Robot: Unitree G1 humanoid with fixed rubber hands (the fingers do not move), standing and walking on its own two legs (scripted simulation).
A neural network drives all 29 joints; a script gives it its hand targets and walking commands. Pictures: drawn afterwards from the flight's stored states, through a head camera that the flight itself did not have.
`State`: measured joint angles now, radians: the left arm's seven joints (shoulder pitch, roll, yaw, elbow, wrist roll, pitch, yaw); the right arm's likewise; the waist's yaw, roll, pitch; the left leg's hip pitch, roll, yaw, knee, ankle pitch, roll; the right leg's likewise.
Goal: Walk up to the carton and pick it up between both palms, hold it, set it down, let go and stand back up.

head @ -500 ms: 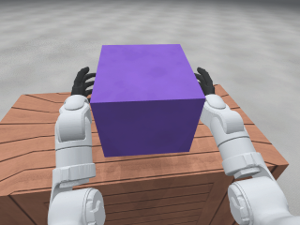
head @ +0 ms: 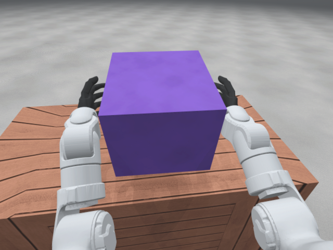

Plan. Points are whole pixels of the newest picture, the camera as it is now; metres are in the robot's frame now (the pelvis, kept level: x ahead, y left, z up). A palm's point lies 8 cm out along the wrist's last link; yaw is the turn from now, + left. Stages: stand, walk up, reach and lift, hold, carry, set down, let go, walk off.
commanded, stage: hold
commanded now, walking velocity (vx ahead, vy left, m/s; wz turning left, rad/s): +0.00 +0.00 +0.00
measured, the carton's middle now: (159, 109) +0.40 +0.00 +0.20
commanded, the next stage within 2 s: set down in 1.00 s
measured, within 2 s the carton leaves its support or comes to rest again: neither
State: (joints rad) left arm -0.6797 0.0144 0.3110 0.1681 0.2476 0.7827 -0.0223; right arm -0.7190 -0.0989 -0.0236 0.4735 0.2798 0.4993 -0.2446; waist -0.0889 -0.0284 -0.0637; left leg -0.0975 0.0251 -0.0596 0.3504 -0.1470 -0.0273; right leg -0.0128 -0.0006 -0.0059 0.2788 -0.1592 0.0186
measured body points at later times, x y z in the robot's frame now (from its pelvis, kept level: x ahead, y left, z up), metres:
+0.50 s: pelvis +0.01 +0.00 +0.00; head -0.06 +0.03 +0.44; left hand +0.38 +0.17 +0.22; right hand +0.38 -0.15 +0.22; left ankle +0.04 +0.13 -0.75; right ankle +0.00 -0.13 -0.75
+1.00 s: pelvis +0.00 +0.00 +0.00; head -0.07 +0.02 +0.45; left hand +0.38 +0.16 +0.23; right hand +0.37 -0.15 +0.22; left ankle +0.04 +0.13 -0.75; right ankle +0.00 -0.13 -0.75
